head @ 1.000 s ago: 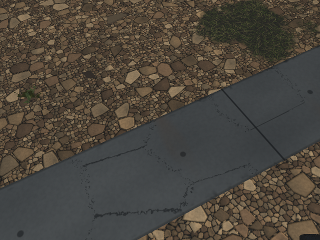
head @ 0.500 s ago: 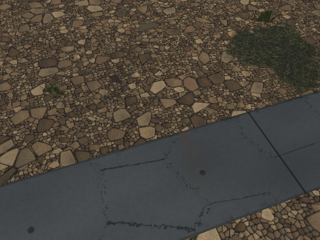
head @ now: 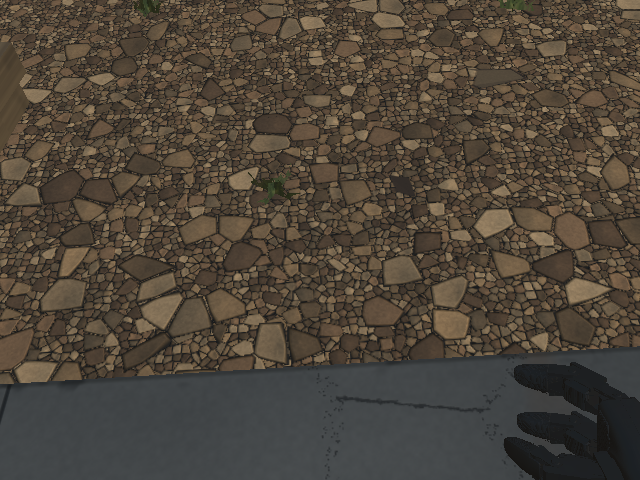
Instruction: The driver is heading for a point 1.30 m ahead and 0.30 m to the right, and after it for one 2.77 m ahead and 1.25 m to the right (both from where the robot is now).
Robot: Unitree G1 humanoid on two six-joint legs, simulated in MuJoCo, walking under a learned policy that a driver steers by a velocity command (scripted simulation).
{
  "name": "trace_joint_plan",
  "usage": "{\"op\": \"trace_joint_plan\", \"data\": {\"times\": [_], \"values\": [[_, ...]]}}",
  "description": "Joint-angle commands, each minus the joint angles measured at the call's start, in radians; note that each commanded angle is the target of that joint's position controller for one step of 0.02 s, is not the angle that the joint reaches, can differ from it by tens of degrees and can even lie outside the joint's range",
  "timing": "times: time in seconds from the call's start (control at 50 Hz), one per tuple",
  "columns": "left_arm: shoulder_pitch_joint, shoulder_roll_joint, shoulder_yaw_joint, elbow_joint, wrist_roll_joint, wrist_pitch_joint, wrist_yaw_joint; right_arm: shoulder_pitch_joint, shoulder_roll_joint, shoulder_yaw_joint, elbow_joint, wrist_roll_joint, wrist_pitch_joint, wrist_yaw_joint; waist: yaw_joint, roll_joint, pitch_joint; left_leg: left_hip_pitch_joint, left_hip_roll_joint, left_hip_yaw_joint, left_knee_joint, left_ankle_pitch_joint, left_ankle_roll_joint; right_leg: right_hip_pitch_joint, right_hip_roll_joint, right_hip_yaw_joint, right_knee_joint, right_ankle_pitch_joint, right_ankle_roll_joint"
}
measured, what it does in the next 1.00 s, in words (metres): walks ahead, turning right: left foot, then right foot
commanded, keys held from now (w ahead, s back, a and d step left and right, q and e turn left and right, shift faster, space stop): w+e+shift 0.48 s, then w+shift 0.12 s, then w+q+shift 0.40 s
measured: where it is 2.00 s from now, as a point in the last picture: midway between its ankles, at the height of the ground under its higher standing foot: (514, 174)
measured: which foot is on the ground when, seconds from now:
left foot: up 0.00-0.00, down 0.02-0.48, up 0.50-1.00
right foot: down 0.00-0.02, up 0.04-0.46, down 0.48-1.00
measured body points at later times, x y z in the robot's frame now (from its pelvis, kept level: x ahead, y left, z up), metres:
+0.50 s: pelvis +0.40 -0.03 -0.02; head +0.39 -0.06 +0.43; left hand +0.65 +0.16 -0.09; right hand +0.33 -0.30 -0.16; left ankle +0.17 +0.17 -0.65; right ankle +0.52 -0.12 -0.71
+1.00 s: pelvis +0.79 -0.16 -0.07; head +0.79 -0.17 +0.38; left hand +0.90 +0.09 -0.19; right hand +0.86 -0.46 -0.17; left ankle +1.04 -0.13 -0.76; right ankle +0.52 -0.13 -0.70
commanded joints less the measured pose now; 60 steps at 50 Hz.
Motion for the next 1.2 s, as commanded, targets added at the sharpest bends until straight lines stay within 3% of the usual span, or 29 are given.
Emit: {"op": "trace_joint_plan", "data": {"times": [0.02, 0.04, 0.06, 0.08, 0.12, 0.18, 0.26, 0.36, 0.4, 0.44, 0.48, 0.5, 0.52, 0.54, 0.58, 0.68, 0.72, 0.76, 0.94, 1.0, 1.02, 1.06, 1.08, 1.1, 1.12, 1.14, 1.16, 1.18, 1.2], "values": [[-0.120, 0.205, 0.034, -0.100, 0.040, -0.023, 0.012, 0.500, -0.283, -0.127, 0.031, 0.007, 0.013, -0.053, -0.411, -0.153, -0.287, 0.983, 0.132, -0.166, 0.077, -0.207, 0.065, -0.632, -0.074, 0.062, 0.683, 0.801, -0.135], [0.013, 0.012, -0.008, -0.145, 0.010, -0.048, 0.008, 0.550, -0.378, -0.135, 0.060, -0.039, 0.005, -0.054, -0.285, 0.246, -0.546, 1.212, 0.385, -0.696, -0.137, -0.731, 0.170, -0.877, 0.097, 0.153, 1.053, 0.005, -0.101], [-0.077, 0.110, 0.019, -0.155, -0.049, -0.064, 0.009, 0.538, -0.288, -0.113, 0.061, -0.046, 0.004, -0.053, -0.308, 0.270, -0.502, 1.094, 0.397, -0.857, -0.352, -0.849, 0.151, -0.945, 0.085, 0.221, 1.180, 0.029, -0.106], [-0.210, 0.151, 0.040, -0.194, -0.071, -0.056, 0.017, 0.477, -0.219, -0.094, 0.089, -0.031, 0.000, -0.055, -0.301, 0.236, -0.261, 0.953, 0.374, -0.696, -0.361, -0.713, 0.111, -1.067, 0.049, 0.165, 1.239, 0.094, -0.102], [-0.265, 0.121, 0.042, -0.193, -0.026, -0.034, 0.022, 0.379, -0.132, -0.076, 0.125, -0.050, -0.002, -0.053, -0.223, 0.106, -0.074, 0.660, 0.306, -0.385, -0.341, -0.392, 0.092, -1.010, -0.034, 0.131, 1.175, 0.226, -0.103], [-0.209, 0.047, 0.045, -0.178, -0.042, 0.035, -0.001, 0.257, -0.047, -0.066, 0.163, -0.050, -0.014, -0.053, -0.120, 0.144, 0.019, 0.461, 0.260, -0.110, -0.412, -0.192, 0.077, -0.904, -0.086, 0.127, 1.128, 0.253, -0.106], [-0.315, 0.062, 0.045, -0.227, -0.022, 0.064, -0.001, 0.217, -0.084, -0.077, 0.190, -0.060, -0.024, -0.064, -0.085, 0.082, 0.155, 0.387, 0.235, 0.090, -0.487, -0.027, 0.081, -1.001, -0.081, 0.119, 1.018, 0.413, -0.094], [-0.463, 0.096, 0.036, -0.268, -0.013, 0.043, -0.054, 0.265, -0.192, -0.098, 0.208, -0.051, -0.017, -0.084, -0.117, -0.044, 0.203, 0.519, 0.214, 0.274, -0.519, 0.158, 0.057, -0.949, -0.035, -0.022, 0.694, 0.604, -0.144], [-0.467, 0.138, 0.050, -0.277, -0.020, 0.032, -0.072, 0.260, -0.253, -0.110, 0.201, -0.045, 0.001, -0.090, -0.103, -0.023, 0.156, 0.622, 0.212, 0.313, -0.423, 0.628, 0.046, -0.836, 0.043, -0.130, 0.622, 0.568, -0.173], [-0.329, 0.224, 0.090, -0.263, -0.042, 0.035, -0.073, 0.258, -0.326, -0.128, 0.194, -0.031, 0.028, -0.098, -0.015, 0.055, 0.035, 0.704, 0.230, 0.311, -0.175, 1.084, 0.041, -0.638, 0.135, -0.184, 0.613, 0.444, -0.209], [0.045, 0.355, 0.163, -0.179, -0.048, 0.064, -0.044, 0.200, -0.305, -0.118, 0.179, -0.023, 0.033, -0.088, 0.179, 0.055, -0.140, 0.453, 0.189, 0.270, 0.410, 1.011, 0.024, -0.071, 0.195, -0.116, 0.582, 0.330, -0.270], [-0.013, 0.380, 0.160, -0.163, -0.048, 0.073, -0.036, 0.246, -0.100, -0.061, 0.154, -0.034, -0.002, -0.074, 0.058, -0.347, -0.021, 0.147, -0.057, 0.227, 0.910, -0.259, -0.022, -0.019, 0.105, 0.157, 0.442, 0.254, -0.374], [-0.175, 0.334, 0.114, -0.257, 0.005, 0.026, -0.047, 0.346, -0.036, -0.029, 0.062, -0.007, -0.054, -0.067, -0.125, -0.454, -0.208, -0.142, -0.159, -0.058, 1.082, -0.485, -0.018, 0.076, -0.118, 0.834, 0.155, -0.069, -0.573], [-0.187, 0.230, 0.100, -0.285, 0.006, 0.001, -0.055, 0.205, -0.185, -0.052, 0.054, 0.009, -0.082, -0.061, -0.052, -0.187, -0.171, -0.115, -0.082, -0.149, 0.963, -0.361, 0.038, -0.032, -0.146, 0.877, 0.010, -0.147, -0.478], [-0.235, 0.210, 0.096, -0.262, 0.008, -0.040, -0.063, 0.167, -0.167, -0.058, 0.065, 0.007, -0.067, -0.081, -0.134, 0.069, -0.043, -0.045, -0.001, -0.137, 0.767, -0.243, 0.053, -0.268, -0.119, 0.748, 0.029, -0.068, -0.408], [-0.267, 0.169, 0.077, -0.249, 0.011, -0.057, -0.024, 0.159, -0.099, -0.037, 0.097, -0.027, 0.021, -0.083, -0.134, 0.031, 0.025, 0.037, 0.098, -0.079, 0.518, -0.172, -0.006, -0.532, -0.033, 0.348, 0.075, 0.285, -0.351], [-0.218, 0.200, 0.080, -0.236, 0.038, -0.062, -0.010, 0.126, -0.111, -0.046, 0.103, -0.024, 0.021, -0.075, -0.105, 0.043, 0.013, -0.001, 0.075, -0.086, 0.416, 0.109, -0.004, -0.500, -0.004, 0.222, 0.132, 0.341, -0.309], [-0.223, 0.159, 0.066, -0.202, 0.017, -0.069, 0.031, 0.043, -0.109, -0.051, 0.082, -0.043, 0.008, -0.045, -0.093, -0.025, 0.068, 0.060, 0.045, -0.100, 0.109, 0.468, -0.008, -0.585, 0.055, 0.053, 0.165, 0.215, -0.217], [-0.072, 0.124, 0.050, -0.149, 0.033, -0.038, 0.065, -0.014, -0.089, -0.052, 0.053, -0.032, 0.025, 0.044, -0.023, -0.040, 0.179, -0.345, 0.000, -0.108, 0.051, 0.521, 0.046, -0.182, -0.107, 0.024, 0.455, 0.374, -0.180], [-0.116, 0.139, 0.042, -0.170, 0.008, -0.019, 0.088, -0.026, -0.079, -0.042, 0.054, -0.025, 0.003, 0.064, -0.023, -0.011, 0.225, -0.243, -0.006, 0.038, -0.081, 0.502, 0.037, -0.213, -0.118, -0.071, 0.490, 0.647, -0.116], [-0.174, 0.177, 0.048, -0.161, 0.004, -0.023, 0.085, 0.046, -0.075, -0.043, 0.077, -0.018, 0.000, 0.060, -0.078, -0.051, 0.170, -0.011, 0.003, 0.071, -0.097, 0.559, 0.047, -0.315, -0.103, -0.107, 0.571, 0.704, -0.099], [-0.253, 0.180, 0.041, -0.161, 0.011, -0.044, 0.061, 0.537, -0.207, -0.111, 0.243, -0.016, 0.013, 0.025, -0.278, -0.086, -0.064, 0.553, -0.067, 0.147, -0.016, 0.537, 0.100, -0.428, -0.048, -0.121, 1.035, 1.105, -0.086], [-0.406, 0.212, 0.053, -0.179, 0.000, -0.051, 0.041, 0.818, -0.231, -0.128, 0.327, -0.027, 0.026, 0.004, -0.468, 0.105, -0.060, 0.884, 0.002, 0.069, -0.169, 0.640, 0.213, -0.699, 0.063, -0.164, 1.617, 0.676, -0.030], [-0.462, 0.089, 0.028, -0.244, 0.023, -0.087, 0.015, 0.886, -0.231, -0.116, 0.377, -0.052, 0.037, -0.016, -0.455, 0.409, 0.007, 1.089, 0.022, -0.008, -0.013, 0.712, 0.241, -1.114, 0.203, -0.141, 2.019, -0.260, -0.015], [-0.289, 0.050, -0.001, -0.316, -0.013, -0.108, 0.006, 0.790, -0.214, -0.093, 0.338, -0.075, 0.016, -0.023, -0.284, 0.411, -0.238, 1.334, 0.112, -0.328, 0.147, 0.680, 0.383, -1.305, 0.172, 0.113, 1.961, -0.302, -0.010], [-0.286, 0.080, -0.012, -0.328, 0.008, -0.121, 0.008, 0.745, -0.175, -0.091, 0.290, -0.049, 0.031, -0.026, -0.283, 0.129, -0.372, 1.277, 0.146, -0.436, 0.074, 0.456, 0.446, -1.260, 0.141, 0.148, 1.865, -0.265, -0.015], [-0.333, 0.090, -0.013, -0.379, -0.038, -0.136, 0.001, 0.687, -0.248, -0.119, 0.280, -0.032, 0.037, -0.044, -0.251, 0.055, -0.353, 1.210, 0.268, -0.757, -0.192, -0.131, 0.526, -1.403, 0.141, 0.140, 1.794, -0.170, -0.017], [-0.385, 0.117, -0.006, -0.375, -0.033, -0.139, 0.011, 0.543, -0.256, -0.118, 0.232, -0.033, 0.030, -0.051, -0.182, -0.150, -0.219, 0.925, 0.304, -0.913, -0.349, -0.490, 0.460, -1.372, 0.072, 0.141, 1.623, -0.046, -0.042], [-0.387, 0.157, 0.008, -0.363, -0.043, -0.125, 0.016, 0.433, -0.220, -0.097, 0.193, -0.060, 0.001, -0.064, -0.111, -0.153, -0.108, 0.682, 0.365, -0.991, -0.363, -0.492, 0.444, -1.340, 0.030, 0.231, 1.435, 0.089, -0.057]]}}
Velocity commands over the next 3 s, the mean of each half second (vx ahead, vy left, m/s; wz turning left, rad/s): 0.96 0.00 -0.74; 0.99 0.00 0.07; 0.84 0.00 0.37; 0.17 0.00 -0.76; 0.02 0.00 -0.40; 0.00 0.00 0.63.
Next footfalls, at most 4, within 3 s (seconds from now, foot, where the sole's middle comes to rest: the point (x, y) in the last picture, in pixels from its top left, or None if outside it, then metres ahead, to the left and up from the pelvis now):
0.02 left None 0.19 0.16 -0.74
0.48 right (462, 435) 0.55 -0.14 -0.74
1.08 left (457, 272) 1.08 -0.16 -0.92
1.40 right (544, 184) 1.44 -0.42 -0.92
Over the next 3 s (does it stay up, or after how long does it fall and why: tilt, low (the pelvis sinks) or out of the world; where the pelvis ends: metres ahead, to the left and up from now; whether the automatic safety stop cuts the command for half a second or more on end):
stays up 1.51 -0.34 -0.14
